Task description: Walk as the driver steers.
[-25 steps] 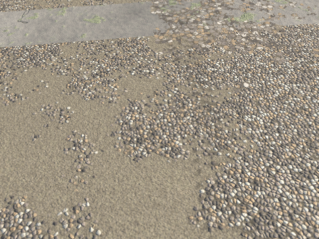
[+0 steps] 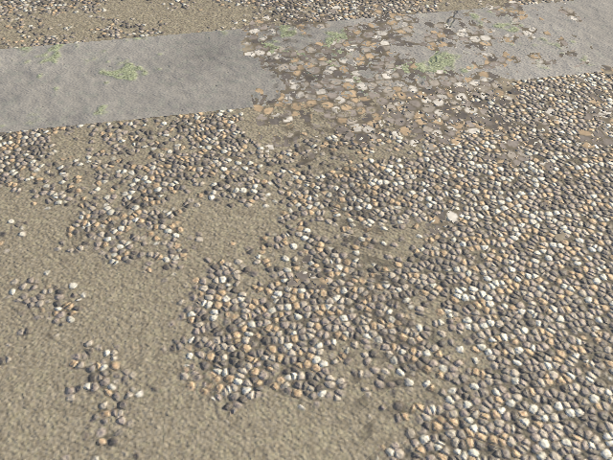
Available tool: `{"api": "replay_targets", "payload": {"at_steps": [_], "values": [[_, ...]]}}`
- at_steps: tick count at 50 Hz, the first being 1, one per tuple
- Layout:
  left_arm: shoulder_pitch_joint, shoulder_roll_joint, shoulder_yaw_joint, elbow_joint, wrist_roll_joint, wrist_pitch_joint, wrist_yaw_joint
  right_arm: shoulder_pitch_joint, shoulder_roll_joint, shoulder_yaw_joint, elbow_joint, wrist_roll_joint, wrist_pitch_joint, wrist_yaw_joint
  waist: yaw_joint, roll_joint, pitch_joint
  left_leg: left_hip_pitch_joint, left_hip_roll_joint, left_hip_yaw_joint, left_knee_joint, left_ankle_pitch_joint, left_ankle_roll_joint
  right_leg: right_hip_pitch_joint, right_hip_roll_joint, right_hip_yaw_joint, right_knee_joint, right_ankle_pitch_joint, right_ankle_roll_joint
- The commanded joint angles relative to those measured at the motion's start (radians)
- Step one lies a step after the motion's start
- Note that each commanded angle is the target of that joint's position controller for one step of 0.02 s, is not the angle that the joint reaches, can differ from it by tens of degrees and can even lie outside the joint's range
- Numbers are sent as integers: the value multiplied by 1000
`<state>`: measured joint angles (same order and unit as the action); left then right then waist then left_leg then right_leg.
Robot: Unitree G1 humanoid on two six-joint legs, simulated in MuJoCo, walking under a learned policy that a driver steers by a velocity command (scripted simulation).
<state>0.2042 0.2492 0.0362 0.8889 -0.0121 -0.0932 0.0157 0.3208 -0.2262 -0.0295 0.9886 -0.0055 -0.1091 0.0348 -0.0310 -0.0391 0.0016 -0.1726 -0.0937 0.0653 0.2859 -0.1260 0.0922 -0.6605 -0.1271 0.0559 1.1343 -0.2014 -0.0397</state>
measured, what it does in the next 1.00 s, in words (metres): walks ahead: right foot, then left foot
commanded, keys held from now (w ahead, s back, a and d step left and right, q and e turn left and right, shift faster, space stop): w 0.86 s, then no key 0.14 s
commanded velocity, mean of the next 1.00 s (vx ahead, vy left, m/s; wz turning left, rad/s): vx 0.48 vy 0.00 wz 0.00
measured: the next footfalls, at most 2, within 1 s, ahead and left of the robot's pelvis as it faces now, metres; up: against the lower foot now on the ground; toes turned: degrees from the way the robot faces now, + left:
right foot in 0.30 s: +0.34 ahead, -0.17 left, +0.00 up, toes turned -2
left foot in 0.86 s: +0.65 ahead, +0.07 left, +0.00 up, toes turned +4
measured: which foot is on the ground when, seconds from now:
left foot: down 0.00-0.32, up 0.34-0.84, down 0.86-1.00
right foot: up 0.00-0.28, down 0.30-0.88, up 0.90-1.00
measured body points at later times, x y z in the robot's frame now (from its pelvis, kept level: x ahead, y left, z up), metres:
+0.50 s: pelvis +0.28 -0.08 +0.00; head +0.29 -0.10 +0.45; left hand +0.33 +0.18 -0.12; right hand +0.37 -0.35 -0.14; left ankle +0.28 +0.08 -0.66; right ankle +0.30 -0.16 -0.74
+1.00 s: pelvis +0.54 -0.01 -0.01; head +0.58 +0.00 +0.44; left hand +0.58 +0.26 -0.16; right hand +0.66 -0.27 -0.12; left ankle +0.61 +0.07 -0.74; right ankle +0.46 -0.16 -0.65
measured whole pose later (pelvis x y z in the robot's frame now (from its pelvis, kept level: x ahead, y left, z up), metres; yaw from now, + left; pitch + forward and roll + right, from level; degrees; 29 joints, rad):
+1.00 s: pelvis +0.54 -0.01 -0.01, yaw +1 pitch +2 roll +0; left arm 0.28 0.26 0.05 0.96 -0.02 -0.09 0.01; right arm 0.15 -0.24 -0.05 0.90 -0.01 -0.10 0.03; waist 0.00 -0.03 0.04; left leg -0.36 -0.03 0.06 0.46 -0.13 0.06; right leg -0.44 -0.04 0.03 1.19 -0.42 -0.01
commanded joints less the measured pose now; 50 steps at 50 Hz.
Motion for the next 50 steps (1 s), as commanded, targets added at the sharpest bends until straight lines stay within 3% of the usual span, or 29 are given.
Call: {"api": "replay_targets", "payload": {"at_steps": [1, 5, 10, 12, 13, 14, 15, 16, 17, 18, 19, 20, 22, 24, 28, 32, 37, 40, 41, 42, 43, 44, 45, 46, 47, 48, 50], "values": [[33, 44, 13, -42, 12, 4, 7, -41, -133, -21, -55, 2, -17, -20, 47, 74, 54, -105, 280, -207, -203, 72, 172, -19, -42, 2, -145, 161, 27], [-129, 28, 6, -84, 3, -8, -6, 39, -161, -26, -38, 18, -4, -34, -12, 77, 54, -20, 264, -158, -185, 85, 127, 17, 5, -38, -432, 307, 35], [-249, 44, 3, -134, -10, -17, -36, 111, -170, -32, -5, 27, 17, -37, -47, 92, 81, 145, 328, -180, -111, 59, 112, 11, 33, -42, -580, 214, 14], [-221, 67, 11, -138, -10, -26, -46, 101, -183, -38, -3, 27, 28, -39, -18, 106, 65, 187, 351, -193, -54, 117, 96, 73, 51, -53, -621, 134, -14], [-161, 87, 21, -125, -9, -30, -47, 80, -189, -39, -8, 26, 33, -39, 22, 116, 33, 187, 341, -180, 15, 244, 81, 168, 77, -76, -642, 108, -32], [-22, 125, 44, -83, -8, -32, -44, 64, -173, -33, -14, 21, 39, -39, 90, 105, -47, 163, 289, -137, 179, 402, 58, 349, 109, -99, -662, 103, -58], [185, 204, 71, -34, 1, -34, -36, 55, -133, -15, -39, 5, 38, -38, 166, 34, -199, 1, 226, -77, 472, 326, 20, 651, -11, 34, -638, 123, -121], [302, 303, 97, -6, 11, -24, -37, 165, -13, 21, -48, 7, 14, -29, 140, -224, -333, -431, 49, -16, 864, -97, -58, 1039, -245, 480, -716, -34, -276], [303, 212, 71, -7, 9, -24, -39, 144, -75, 8, -36, 23, -12, -25, 150, -205, -368, -560, 55, -171, 1023, -406, -43, 1050, -276, 679, -834, -99, -282], [206, 159, 52, -25, 6, -26, -39, 58, -157, -14, -66, 48, -26, -21, 128, -146, -225, -632, 114, -183, 1065, -344, -20, 927, -249, 538, -841, -82, -232], [108, 125, 39, -50, 6, -24, -40, -5, -162, -16, -83, 48, -27, -26, 96, -66, -148, -602, 171, -152, 1032, -250, -15, 781, -209, 395, -860, 4, -205], [48, 96, 30, -57, 11, -24, -46, -38, -147, -19, -89, 33, -21, -31, 69, -14, -81, -565, 203, -140, 965, -185, -20, 653, -166, 302, -901, 75, -193], [21, 64, 21, -47, 18, -29, -53, -6, -110, -24, -80, 22, 9, -36, 19, -42, -45, -458, 236, -138, 878, -118, -29, 527, -106, 190, -960, 145, -174], [58, 88, 28, -21, 17, -34, -50, -1, -87, -24, -80, 19, 27, -39, 5, -31, -20, -464, 238, -124, 833, -76, -44, 497, -92, 127, -988, 242, -189], [127, 113, 34, 13, 15, -23, -27, -146, -83, -29, -131, 9, 29, -40, 32, -11, 20, -571, 239, -117, 624, 95, -72, 543, -85, 63, -1011, 316, -183], [182, 128, 35, 37, 5, -15, -14, -287, -65, -21, -168, 15, 21, -28, 75, -19, 51, -527, 205, -80, 399, 236, -72, 564, -63, 9, -1030, 256, -157], [249, 137, 42, 83, -3, 3, -7, -410, -70, -16, -217, 26, 10, -3, 103, -23, 96, -554, 184, -78, 273, 179, -47, 710, -121, 15, -980, 252, -150], [225, 155, 52, 87, -6, 16, -1, -378, -98, -25, -222, 27, -1, 10, 64, -40, 67, -454, 155, -56, 231, 74, -11, 761, -144, 14, -898, 399, -128], [203, 164, 54, 82, -5, 21, -1, -313, -120, -37, -206, 26, -3, 9, 24, -56, 23, -341, 122, -27, 223, 51, 5, 755, -132, 0, -825, 560, -116], [184, 153, 50, 77, -2, 27, -1, -171, -156, -59, -161, 24, -3, 5, -48, -48, -58, -147, 85, 2, 209, 58, 29, 718, -84, -37, -662, 692, -93], [179, 125, 36, 59, 9, 27, -2, 21, -219, -84, -111, 17, -2, -4, -118, 3, -192, 160, 178, -102, 244, 83, 79, 544, -29, -76, -401, 569, -59], [297, 7, 1, 48, 14, 8, -12, 136, -323, -108, -90, -7, 5, -10, -83, 247, -341, 553, 445, -553, 186, 55, 245, 129, 152, -107, 22, 97, 26], [300, 31, 3, 72, 3, -18, -17, 122, -252, -83, -91, -2, 7, -8, -80, 278, -415, 575, 508, -779, 54, 158, 280, 14, 195, 53, 188, -381, 29], [221, 115, 26, 52, -21, -31, -19, 29, -199, -64, -106, 5, 6, -9, -63, 217, -267, 434, 476, -607, 67, 289, 227, -44, 139, 72, 254, -356, 18], [162, 123, 28, 37, -23, -31, -12, -69, -158, -51, -130, 5, 6, -9, -26, 138, -178, 273, 437, -437, 69, 446, 193, -21, 83, 35, 216, -282, 19], [128, 116, 35, 36, -10, -20, -2, -133, -119, -39, -134, 5, 5, -3, 7, 74, -111, 132, 385, -322, 46, 533, 165, 23, 48, 11, 145, -234, 27], [164, 74, 39, 44, 1, 14, 10, -162, -88, -29, -118, -11, 1, 2, 60, 111, -84, -24, 329, -215, -7, 592, 136, 156, 19, 2, 45, -168, 30]]}}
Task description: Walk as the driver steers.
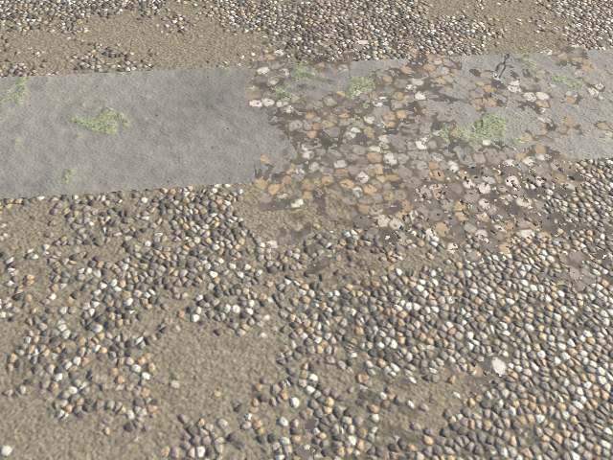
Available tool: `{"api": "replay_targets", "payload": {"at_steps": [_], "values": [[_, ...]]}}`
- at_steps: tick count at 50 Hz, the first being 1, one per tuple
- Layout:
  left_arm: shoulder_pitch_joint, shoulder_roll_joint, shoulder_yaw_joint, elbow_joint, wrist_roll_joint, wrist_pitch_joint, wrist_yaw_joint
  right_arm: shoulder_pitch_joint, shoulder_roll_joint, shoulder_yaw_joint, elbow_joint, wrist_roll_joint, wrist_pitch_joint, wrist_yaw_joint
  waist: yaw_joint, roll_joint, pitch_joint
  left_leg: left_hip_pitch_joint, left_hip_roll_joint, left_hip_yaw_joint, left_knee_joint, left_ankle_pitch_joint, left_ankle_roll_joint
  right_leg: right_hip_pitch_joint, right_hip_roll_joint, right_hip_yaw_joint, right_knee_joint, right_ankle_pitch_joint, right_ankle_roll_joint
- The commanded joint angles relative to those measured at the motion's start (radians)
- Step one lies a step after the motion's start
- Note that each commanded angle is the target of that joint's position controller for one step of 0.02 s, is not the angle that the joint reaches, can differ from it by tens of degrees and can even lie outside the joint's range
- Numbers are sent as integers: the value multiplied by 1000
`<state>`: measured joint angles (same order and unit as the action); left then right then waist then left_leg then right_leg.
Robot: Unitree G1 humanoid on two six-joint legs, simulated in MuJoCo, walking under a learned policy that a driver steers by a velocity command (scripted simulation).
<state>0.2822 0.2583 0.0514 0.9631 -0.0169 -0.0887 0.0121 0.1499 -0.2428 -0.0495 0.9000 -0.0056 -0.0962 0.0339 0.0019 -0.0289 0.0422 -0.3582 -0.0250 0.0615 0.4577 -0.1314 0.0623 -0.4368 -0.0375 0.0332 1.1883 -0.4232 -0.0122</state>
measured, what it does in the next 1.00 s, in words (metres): walks ahead: right foot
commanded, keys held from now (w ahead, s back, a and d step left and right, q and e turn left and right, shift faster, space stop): no key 1.00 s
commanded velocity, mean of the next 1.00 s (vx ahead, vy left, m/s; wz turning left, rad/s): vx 0.07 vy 0.00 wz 0.00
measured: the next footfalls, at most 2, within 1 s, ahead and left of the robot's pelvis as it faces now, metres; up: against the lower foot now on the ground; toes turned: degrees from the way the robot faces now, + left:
right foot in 0.30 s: +0.20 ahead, -0.14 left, +0.00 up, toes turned +0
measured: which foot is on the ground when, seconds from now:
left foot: down 0.00-1.00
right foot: up 0.00-0.28, down 0.30-1.00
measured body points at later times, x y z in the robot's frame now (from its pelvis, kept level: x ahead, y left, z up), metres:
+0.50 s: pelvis +0.11 -0.02 +0.00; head +0.13 -0.03 +0.45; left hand +0.21 +0.23 -0.13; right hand +0.17 -0.27 -0.15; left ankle +0.07 +0.08 -0.74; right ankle +0.16 -0.14 -0.74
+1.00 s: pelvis +0.11 -0.03 +0.00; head +0.12 -0.03 +0.45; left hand +0.19 +0.22 -0.15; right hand +0.11 -0.26 -0.16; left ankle +0.07 +0.08 -0.74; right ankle +0.16 -0.14 -0.74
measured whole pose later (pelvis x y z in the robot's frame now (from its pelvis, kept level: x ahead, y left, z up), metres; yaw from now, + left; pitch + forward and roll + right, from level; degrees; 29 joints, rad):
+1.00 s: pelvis +0.11 -0.03 +0.00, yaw +0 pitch -2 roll +0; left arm 0.12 0.19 0.06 1.08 0.00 0.01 0.04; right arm 0.27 -0.18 -0.02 1.12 -0.01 -0.01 -0.04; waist -0.01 0.00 0.04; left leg -0.13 0.01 0.05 0.49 -0.34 0.01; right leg -0.28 0.00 -0.01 0.50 -0.20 -0.01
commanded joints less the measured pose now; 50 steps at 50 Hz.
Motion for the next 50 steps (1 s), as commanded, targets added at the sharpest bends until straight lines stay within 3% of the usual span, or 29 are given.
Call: {"api": "replay_targets", "payload": {"at_steps": [1, 3, 6, 10, 13, 14, 15, 16, 17, 18, 19, 22, 30, 50], "values": [[108, 35, 20, -22, 9, 21, 16, 16, -74, -8, -16, -18, -14, 1, 40, 104, -125, 123, 250, -176, -193, 661, 177, -31, -65, 16, -42, 82, 8], [92, 23, 19, -34, 14, 33, 21, 14, -97, -9, 3, -25, -15, -13, 60, 111, -124, 101, 237, -122, -203, 742, 187, -21, -62, 14, -155, 151, 20], [0, 18, 13, -56, 20, 41, 23, 5, -116, -9, 17, -16, -1, -34, 42, 112, -137, 110, 208, -63, -201, 710, 159, 22, -58, -1, -379, 280, 29], [-87, 40, 17, -69, 14, 58, 21, 48, -128, -9, 56, -10, 20, -41, 3, 112, -125, 147, 226, -93, -202, 519, 156, 68, -42, -2, -527, 325, 31], [-95, 46, 21, -64, 23, 58, 19, 29, -111, -3, 71, 7, 35, -44, 22, 100, -97, 148, 221, -124, -147, 336, 133, 138, -26, -15, -680, 333, 5], [-84, 58, 25, -56, 31, 56, 20, 51, -94, 2, 80, 15, 38, -45, 29, 76, -95, 143, 185, -124, -112, 242, 95, 198, -27, -10, -773, 435, -12], [-66, 99, 34, -49, 38, 54, 24, 89, -72, 8, 85, 4, 36, -46, 11, 23, -115, 118, 137, -110, -63, 132, 51, 282, -83, 45, -779, 648, -30], [-84, 150, 43, -50, 32, 58, 29, 190, -64, 5, 104, -11, 32, -45, -68, -76, -131, 49, 59, -69, -40, -38, 14, 361, -132, 86, -729, 753, -78], [-101, 96, 33, -38, 23, 64, 26, 210, -35, 12, 117, -11, 39, -49, -72, -133, -138, 55, 35, -41, -52, -135, -12, 338, -137, 97, -735, 639, -112], [-130, 55, 28, -37, 15, 68, 19, 159, -46, 12, 110, -10, 51, -54, -52, -111, -104, 87, 35, -32, -67, -130, -24, 271, -108, 93, -753, 489, -97], [-148, 44, 25, -41, 17, 69, 16, 121, -68, 7, 109, -3, 63, -60, -37, -68, -77, 87, 37, -32, -61, -127, -25, 240, -78, 71, -760, 440, -73], [-139, 58, 28, -18, 20, 57, 15, 107, -73, 4, 115, -3, 83, -65, -28, -43, -81, 106, 52, -44, -55, -63, -21, 252, -52, 43, -735, 499, -54], [-147, 52, 28, 25, 14, 66, 20, 112, -56, 3, 155, 3, 88, -67, -17, 16, -91, 139, 63, -43, -32, 18, -33, 287, -36, 24, -699, 570, -68], [-162, 30, 19, 94, 16, 94, 27, 178, -23, 16, 213, -1, 81, -78, -6, 27, 0, 86, 70, -46, -88, -140, -38, 270, -4, 6, -750, 356, -41]]}}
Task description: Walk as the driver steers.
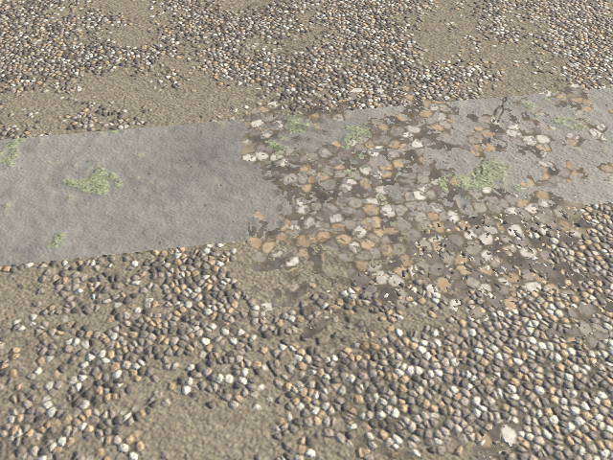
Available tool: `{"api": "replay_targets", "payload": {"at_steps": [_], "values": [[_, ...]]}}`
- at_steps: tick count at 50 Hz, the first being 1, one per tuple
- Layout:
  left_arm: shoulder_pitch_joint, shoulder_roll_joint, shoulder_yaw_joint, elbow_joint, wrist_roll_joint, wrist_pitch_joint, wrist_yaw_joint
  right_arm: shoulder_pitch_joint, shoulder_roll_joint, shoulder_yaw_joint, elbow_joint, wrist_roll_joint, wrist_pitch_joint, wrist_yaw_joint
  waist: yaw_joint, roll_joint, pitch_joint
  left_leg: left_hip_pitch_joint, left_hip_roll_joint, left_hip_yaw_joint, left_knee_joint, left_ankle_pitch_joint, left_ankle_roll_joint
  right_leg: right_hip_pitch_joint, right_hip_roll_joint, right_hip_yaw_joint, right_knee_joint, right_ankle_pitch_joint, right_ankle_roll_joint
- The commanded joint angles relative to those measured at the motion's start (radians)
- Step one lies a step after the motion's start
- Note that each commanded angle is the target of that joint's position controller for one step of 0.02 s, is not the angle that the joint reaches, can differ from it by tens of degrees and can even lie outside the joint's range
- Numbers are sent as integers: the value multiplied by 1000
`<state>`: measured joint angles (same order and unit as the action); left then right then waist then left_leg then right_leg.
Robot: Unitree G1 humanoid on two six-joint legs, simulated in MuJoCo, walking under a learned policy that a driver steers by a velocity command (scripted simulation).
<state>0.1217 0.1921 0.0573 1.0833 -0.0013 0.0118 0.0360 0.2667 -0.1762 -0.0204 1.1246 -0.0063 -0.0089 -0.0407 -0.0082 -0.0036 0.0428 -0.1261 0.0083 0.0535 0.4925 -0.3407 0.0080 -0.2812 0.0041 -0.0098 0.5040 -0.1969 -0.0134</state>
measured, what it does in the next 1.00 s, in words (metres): walks ahead: left foot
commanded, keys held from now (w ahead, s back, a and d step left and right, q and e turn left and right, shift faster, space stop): no key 0.02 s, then w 0.62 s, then w+e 0.36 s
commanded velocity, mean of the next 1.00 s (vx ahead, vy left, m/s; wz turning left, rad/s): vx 0.37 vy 0.00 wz -0.11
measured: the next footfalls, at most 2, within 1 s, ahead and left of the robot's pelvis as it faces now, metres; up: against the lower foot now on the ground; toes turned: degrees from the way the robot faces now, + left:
left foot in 0.82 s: +0.49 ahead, +0.10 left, +0.00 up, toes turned -1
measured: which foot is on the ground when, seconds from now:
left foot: down 0.00-0.32, up 0.34-0.80, down 0.82-1.00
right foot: down 0.00-0.82, up 0.84-1.00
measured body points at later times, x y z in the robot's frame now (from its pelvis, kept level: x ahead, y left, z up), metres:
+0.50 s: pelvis +0.12 -0.06 +0.01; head +0.12 -0.07 +0.46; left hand +0.09 +0.19 -0.14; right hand +0.19 -0.32 -0.13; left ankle +0.11 +0.10 -0.64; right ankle +0.08 -0.14 -0.74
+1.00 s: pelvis +0.39 +0.01 +0.00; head +0.41 +0.01 +0.45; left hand +0.46 +0.27 -0.14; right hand +0.45 -0.26 -0.13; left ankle +0.45 +0.10 -0.74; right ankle +0.31 -0.13 -0.64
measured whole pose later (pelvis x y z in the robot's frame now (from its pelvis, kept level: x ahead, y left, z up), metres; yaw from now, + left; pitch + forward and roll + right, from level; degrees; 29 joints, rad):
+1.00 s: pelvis +0.39 +0.01 +0.00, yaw -8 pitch +1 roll +1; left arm 0.28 0.26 0.08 0.99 -0.04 -0.07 0.02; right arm 0.17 -0.23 -0.07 0.97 -0.01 -0.12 0.03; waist 0.00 -0.04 0.04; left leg -0.29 0.00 0.13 0.43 -0.15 0.04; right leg -0.49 -0.08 0.05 1.22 -0.32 -0.06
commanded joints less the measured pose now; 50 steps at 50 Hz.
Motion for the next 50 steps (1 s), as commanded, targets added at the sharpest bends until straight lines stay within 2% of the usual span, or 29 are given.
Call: {"api": "replay_targets", "payload": {"at_steps": [1, 2, 4, 5, 7, 9, 11, 13, 15, 16, 17, 18, 19, 21, 23, 25, 31, 34, 37, 39, 41, 42, 43, 44, 45, 46, 47, 48, 50], "values": [[0, 96, 13, -24, 0, -6, 4, 65, -88, -12, -10, 0, -7, -3, 4, 2, 1, -148, 37, -38, -125, 63, 17, 113, -45, 49, -68, 123, -39], [18, 87, 10, -11, 1, -5, 4, 90, -82, -12, 2, 1, -6, -4, 3, 8, -16, -143, 33, -36, -139, -44, 24, 117, -30, 34, -66, 0, -39], [23, 104, 18, -8, -8, -6, 6, 97, -127, -29, -6, 14, -4, -9, -4, 53, 35, -168, 58, -88, -168, -312, 74, 21, 19, -14, -4, -316, -42], [-5, 105, 18, -22, -9, -15, 5, 117, -144, -35, -14, 20, -8, -11, -21, 74, 70, -164, 108, -159, -212, -427, 111, -61, 28, -25, 47, -375, -44], [-65, 73, 11, -56, -18, -48, -11, 143, -212, -61, -18, 30, -29, -11, -42, 181, 133, -111, 305, -410, -342, -507, 211, -210, 8, -55, 261, -219, -44], [-85, 84, 15, -71, -27, -71, -26, 140, -187, -61, -28, 21, -53, -6, -42, 155, 166, -39, 370, -472, -354, -378, 243, -351, -61, 0, 392, -265, -60], [-82, 85, 15, -78, -39, -89, -36, 123, -170, -60, -43, 30, -65, 6, -30, 124, 154, 27, 326, -383, -318, -237, 201, -363, -88, 3, 297, -281, -69], [-41, 70, 16, -61, -37, -99, -42, 93, -183, -62, -54, 38, -62, 16, 4, 115, 117, -64, 242, -244, -267, -134, 161, -140, -39, -81, 115, -181, -60], [150, 87, 37, 15, -34, -92, -44, 89, -193, -63, -60, 35, -56, 23, 77, 105, 41, -215, 172, -160, -142, -2, 137, 184, 48, -145, 45, -54, -43], [270, 121, 53, 44, -34, -90, -42, 58, -177, -56, -71, 34, -61, 23, 137, 47, -3, -282, 129, -95, 36, 148, 102, 316, 4, -61, 3, -60, -67], [404, 228, 76, 59, -26, -92, -33, 30, -108, -38, -112, 24, -70, 23, 169, -231, -62, -470, 21, 34, 437, 85, 21, 459, -240, 334, -168, -147, -172], [465, 237, 62, 71, -8, -109, -49, 17, -62, -29, -145, 36, -87, 21, 161, -321, -133, -615, -58, -72, 699, -217, 15, 504, -400, 741, -338, -250, -295], [353, 186, 37, 46, -6, -125, -50, -14, -106, -41, -157, 60, -100, 27, 105, -177, -47, -717, 21, -145, 831, -170, 47, 437, -416, 695, -327, -342, -281], [193, 126, 7, -9, -5, -134, -61, -34, -127, -50, -156, 56, -108, 32, 47, -66, 30, -708, 104, -124, 789, 40, 86, 296, -323, 437, -342, -246, -202], [179, 96, -8, -17, 2, -128, -61, -23, -139, -65, -147, 39, -97, 32, 16, -71, 42, -610, 140, -108, 671, 132, 79, 210, -249, 262, -364, -53, -157], [242, 106, -12, -3, 7, -124, -49, -42, -120, -67, -152, 34, -83, 36, 18, -69, 39, -600, 135, -76, 602, 181, 55, 211, -223, 182, -374, 102, -161], [305, 152, -5, -14, 5, -114, -19, -296, -85, -48, -245, 29, -77, 52, 60, -62, 79, -603, 98, -35, 235, 376, 12, 205, -212, 84, -418, 199, -169], [363, 147, 0, -3, -8, -108, -17, -389, -94, -42, -278, 34, -83, 67, 81, -53, 108, -583, 76, -31, 134, 397, 20, 248, -230, 83, -409, 200, -173], [363, 161, 12, -6, -17, -97, -12, -419, -116, -42, -308, 37, -100, 83, 61, -65, 110, -554, 62, -52, 54, 351, 40, 327, -264, 103, -349, 267, -163], [329, 186, 23, -21, -16, -90, -12, -347, -161, -59, -302, 38, -109, 85, 6, -100, 49, -402, 22, -34, 28, 288, 57, 346, -269, 110, -254, 472, -144], [286, 175, 18, -46, -5, -82, -16, -40, -248, -104, -223, 39, -111, 70, -146, -116, -150, 38, 0, -24, 49, 269, 103, 219, -184, 59, 98, 648, -91], [306, 120, -2, -79, 17, -83, -20, 140, -341, -124, -198, 19, -107, 56, -177, 31, -335, 368, 234, -286, 66, 199, 160, -18, -97, 16, 441, 279, -54], [451, -31, -34, -75, -21, -103, -27, 161, -357, -118, -181, -1, -105, 69, -82, 328, -506, 595, 440, -777, -136, -35, 298, -315, 51, 86, 750, -374, -15], [367, 92, -5, -75, -52, -118, -26, 104, -249, -91, -194, 6, -108, 70, -102, 227, -395, 490, 397, -773, -218, -108, 248, -398, -2, 172, 864, -358, -29], [267, 139, 10, -110, -62, -122, -22, 13, -192, -74, -207, 13, -111, 66, -88, 163, -236, 337, 374, -588, -222, -71, 197, -456, -51, 135, 879, -267, -44], [227, 138, 14, -117, -52, -120, -12, -65, -165, -64, -217, 10, -116, 67, -53, 64, -161, 173, 346, -456, -244, 50, 175, -407, -104, 120, 844, -170, -47], [217, 125, 24, -119, -37, -111, -7, -103, -143, -60, -211, 0, -120, 69, -24, 55, -115, 50, 311, -349, -271, 130, 159, -353, -135, 118, 794, -115, -51], [246, 103, 28, -118, -36, -96, -10, -115, -125, -56, -199, -12, -122, 69, 9, 88, -101, -17, 282, -267, -296, 164, 147, -293, -160, 127, 764, -84, -58], [248, 74, 32, -130, -44, -69, -13, -110, -121, -58, -183, -8, -124, 62, 29, 98, -63, -71, 266, -169, -343, 198, 157, -285, -174, 115, 722, -76, -64]]}}
Velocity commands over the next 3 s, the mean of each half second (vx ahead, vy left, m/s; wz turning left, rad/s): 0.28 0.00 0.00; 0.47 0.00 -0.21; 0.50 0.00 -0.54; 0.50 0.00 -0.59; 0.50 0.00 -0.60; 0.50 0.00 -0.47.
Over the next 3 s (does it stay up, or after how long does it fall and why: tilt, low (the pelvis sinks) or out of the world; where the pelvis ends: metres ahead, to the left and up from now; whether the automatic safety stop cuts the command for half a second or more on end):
stays up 1.23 -0.67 -0.01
